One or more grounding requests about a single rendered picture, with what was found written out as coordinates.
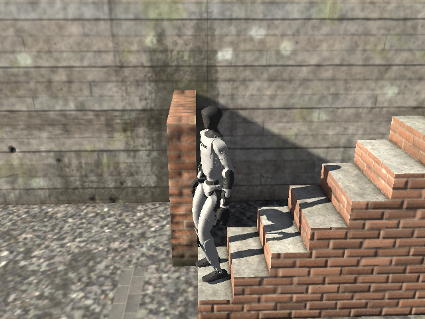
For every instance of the stairs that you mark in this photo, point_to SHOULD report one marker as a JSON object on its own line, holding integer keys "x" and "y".
{"x": 352, "y": 246}

